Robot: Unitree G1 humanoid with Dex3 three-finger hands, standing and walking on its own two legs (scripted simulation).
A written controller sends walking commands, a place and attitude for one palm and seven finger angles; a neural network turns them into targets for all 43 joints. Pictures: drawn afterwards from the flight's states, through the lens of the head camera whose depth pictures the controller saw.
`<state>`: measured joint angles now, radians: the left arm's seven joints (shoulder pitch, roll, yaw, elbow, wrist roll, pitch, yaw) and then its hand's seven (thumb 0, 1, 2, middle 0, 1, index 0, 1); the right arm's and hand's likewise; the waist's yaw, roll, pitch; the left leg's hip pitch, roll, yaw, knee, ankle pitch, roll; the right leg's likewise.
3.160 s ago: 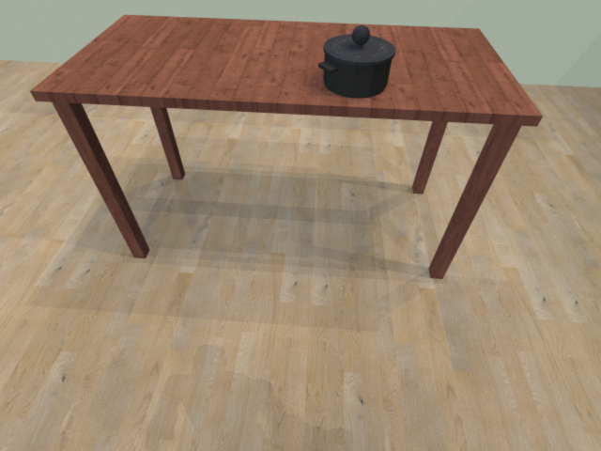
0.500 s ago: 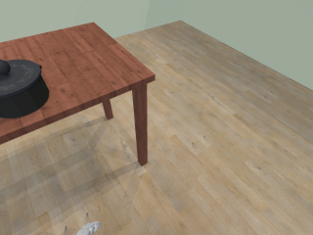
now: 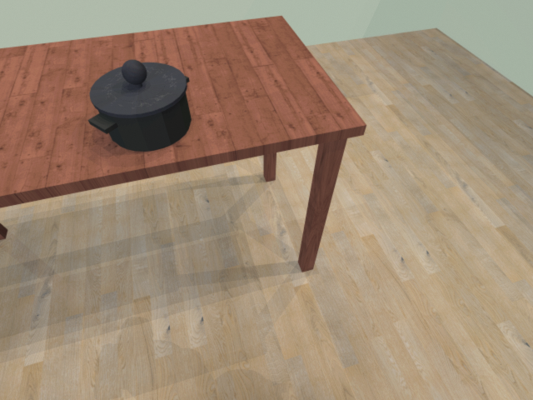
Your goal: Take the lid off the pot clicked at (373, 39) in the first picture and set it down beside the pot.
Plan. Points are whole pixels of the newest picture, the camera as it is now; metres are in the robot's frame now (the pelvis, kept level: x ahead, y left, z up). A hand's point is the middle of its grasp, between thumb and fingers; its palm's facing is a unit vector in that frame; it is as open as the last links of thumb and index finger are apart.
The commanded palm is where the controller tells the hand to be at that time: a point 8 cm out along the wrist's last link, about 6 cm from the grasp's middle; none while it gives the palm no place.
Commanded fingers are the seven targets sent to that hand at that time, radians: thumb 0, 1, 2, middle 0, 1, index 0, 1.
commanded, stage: turn to face it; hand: left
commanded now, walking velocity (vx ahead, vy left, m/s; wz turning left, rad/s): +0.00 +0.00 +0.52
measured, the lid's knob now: (134, 72) +0.67 +0.29 +0.13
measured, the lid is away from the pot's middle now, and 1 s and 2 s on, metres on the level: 0.00 0.00 0.00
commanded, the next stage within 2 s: take the last steps up to it in 0.40 s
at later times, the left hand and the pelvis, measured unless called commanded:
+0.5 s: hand out of the picture -0.06 +0.15 -0.17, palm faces +0.32 -0.92 -0.23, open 7.4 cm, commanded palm none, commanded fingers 0.00 0.90 0.90 -0.20 -0.30 -0.20 -0.30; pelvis -0.02 -0.03 +0.00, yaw +14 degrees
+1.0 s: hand out of the picture +0.06 +0.19 -0.16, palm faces +0.25 -0.95 -0.20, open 7.4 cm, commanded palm none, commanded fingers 0.00 0.90 0.90 -0.20 -0.30 -0.20 -0.30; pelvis +0.05 -0.01 +0.00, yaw +15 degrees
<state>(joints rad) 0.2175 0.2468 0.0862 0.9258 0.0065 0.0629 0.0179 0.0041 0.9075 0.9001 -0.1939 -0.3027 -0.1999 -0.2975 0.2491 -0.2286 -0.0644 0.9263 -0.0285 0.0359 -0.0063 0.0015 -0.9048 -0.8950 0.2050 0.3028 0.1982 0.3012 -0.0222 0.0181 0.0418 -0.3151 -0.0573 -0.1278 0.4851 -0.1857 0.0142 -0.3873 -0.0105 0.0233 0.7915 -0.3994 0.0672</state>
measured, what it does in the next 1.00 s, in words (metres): steps on the spot, turning left: right foot, then left foot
